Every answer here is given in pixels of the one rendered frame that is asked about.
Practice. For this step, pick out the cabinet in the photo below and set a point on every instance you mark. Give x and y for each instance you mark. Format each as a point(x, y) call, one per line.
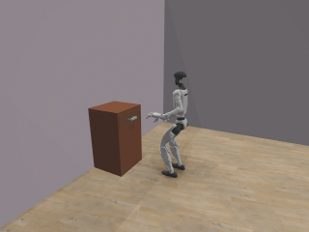
point(115, 150)

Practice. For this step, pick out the robot left thigh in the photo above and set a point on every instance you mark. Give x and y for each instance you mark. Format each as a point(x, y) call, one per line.
point(168, 135)

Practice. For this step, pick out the robot left hand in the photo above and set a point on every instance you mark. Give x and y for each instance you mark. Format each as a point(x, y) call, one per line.
point(154, 115)

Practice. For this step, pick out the drawer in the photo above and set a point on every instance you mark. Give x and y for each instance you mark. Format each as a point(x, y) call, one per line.
point(124, 118)

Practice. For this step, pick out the handle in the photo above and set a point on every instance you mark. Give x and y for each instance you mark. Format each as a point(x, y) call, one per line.
point(133, 118)

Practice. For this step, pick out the robot left forearm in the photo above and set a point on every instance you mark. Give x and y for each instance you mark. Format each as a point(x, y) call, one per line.
point(170, 114)

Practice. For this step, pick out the left robot upper arm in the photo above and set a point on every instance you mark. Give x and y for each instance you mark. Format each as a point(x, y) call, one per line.
point(177, 96)

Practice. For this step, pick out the right robot shin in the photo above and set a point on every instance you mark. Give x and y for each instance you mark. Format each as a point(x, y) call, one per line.
point(176, 153)

